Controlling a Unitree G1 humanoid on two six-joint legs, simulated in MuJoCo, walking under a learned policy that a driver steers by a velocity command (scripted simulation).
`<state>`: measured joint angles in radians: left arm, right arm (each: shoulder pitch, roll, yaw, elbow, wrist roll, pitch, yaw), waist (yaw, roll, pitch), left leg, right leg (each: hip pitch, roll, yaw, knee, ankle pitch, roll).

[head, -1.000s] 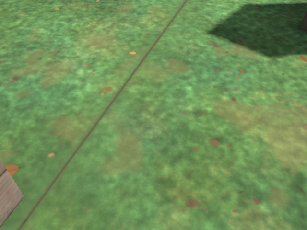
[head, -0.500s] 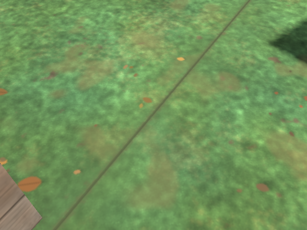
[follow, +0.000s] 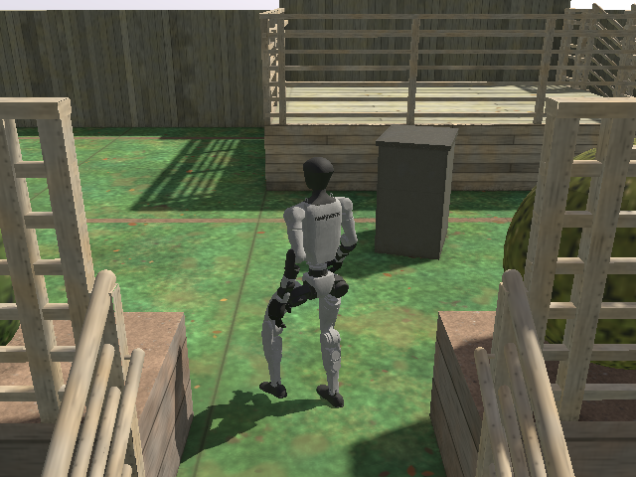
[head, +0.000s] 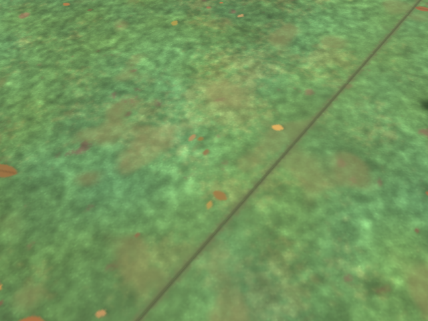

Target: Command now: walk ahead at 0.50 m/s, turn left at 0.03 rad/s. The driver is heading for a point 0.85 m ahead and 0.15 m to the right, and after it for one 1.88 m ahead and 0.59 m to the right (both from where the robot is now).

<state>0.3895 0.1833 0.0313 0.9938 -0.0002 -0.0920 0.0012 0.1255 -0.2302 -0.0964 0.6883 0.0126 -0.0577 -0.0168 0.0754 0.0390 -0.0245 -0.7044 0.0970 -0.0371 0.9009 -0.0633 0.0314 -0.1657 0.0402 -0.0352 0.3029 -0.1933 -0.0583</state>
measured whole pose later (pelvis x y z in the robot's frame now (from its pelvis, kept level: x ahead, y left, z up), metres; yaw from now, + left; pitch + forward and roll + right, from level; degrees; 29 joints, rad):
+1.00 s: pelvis +0.57 -0.01 -0.01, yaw -19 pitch +3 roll +0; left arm 0.26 0.26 0.08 0.77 -0.01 -0.05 -0.02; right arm 0.16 -0.27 -0.06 0.77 -0.01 -0.12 -0.01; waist 0.02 0.01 0.03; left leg -0.56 0.09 -0.07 1.16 -0.33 -0.01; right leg -0.30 0.12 0.03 0.41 -0.15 -0.11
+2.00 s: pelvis +0.83 -0.08 -0.02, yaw -35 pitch -1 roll +1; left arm 0.22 0.20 0.03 0.69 0.02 0.01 0.02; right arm 0.19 -0.24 -0.02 0.91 -0.01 -0.01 -0.01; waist -0.02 -0.01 0.02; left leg -0.26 0.02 0.00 0.55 -0.27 -0.03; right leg -0.25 0.02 0.03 0.58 -0.31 -0.01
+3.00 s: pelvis +0.83 -0.08 -0.01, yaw -34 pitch -1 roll +0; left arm 0.27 0.18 0.03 1.01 0.00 -0.01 0.04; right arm 0.23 -0.19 -0.03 1.12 0.00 0.01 -0.05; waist -0.01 0.00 0.04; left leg -0.23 0.03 -0.02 0.50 -0.25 -0.03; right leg -0.20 0.02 0.02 0.50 -0.28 -0.01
